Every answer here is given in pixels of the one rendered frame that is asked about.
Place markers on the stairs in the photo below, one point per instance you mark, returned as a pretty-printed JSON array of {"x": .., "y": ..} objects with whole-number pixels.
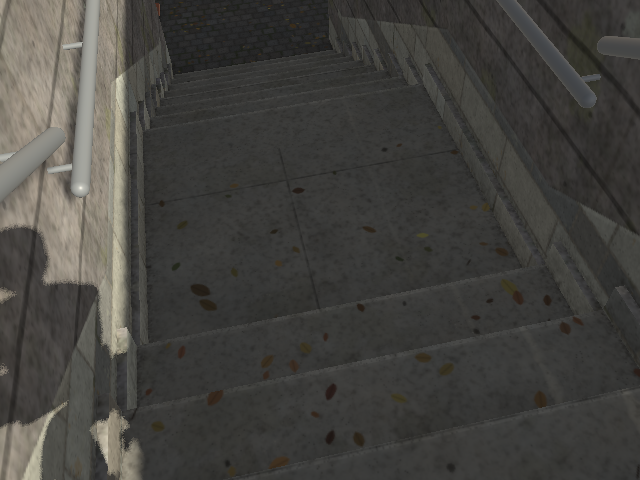
[
  {"x": 267, "y": 84},
  {"x": 487, "y": 378}
]

